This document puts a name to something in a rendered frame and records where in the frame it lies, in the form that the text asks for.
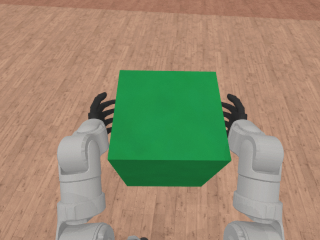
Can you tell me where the right robot upper arm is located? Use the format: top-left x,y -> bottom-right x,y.
223,220 -> 282,240

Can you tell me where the robot right hand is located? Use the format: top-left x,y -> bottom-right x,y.
221,94 -> 248,138

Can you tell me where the left robot forearm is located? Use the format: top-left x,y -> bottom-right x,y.
55,118 -> 110,240

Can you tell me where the carton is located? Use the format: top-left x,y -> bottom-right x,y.
107,70 -> 232,187

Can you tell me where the left robot upper arm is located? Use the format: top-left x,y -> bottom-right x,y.
59,222 -> 115,240

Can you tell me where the robot left hand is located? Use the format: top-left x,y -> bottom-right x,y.
88,92 -> 116,134

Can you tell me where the right robot forearm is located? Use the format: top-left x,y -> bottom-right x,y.
228,119 -> 285,240

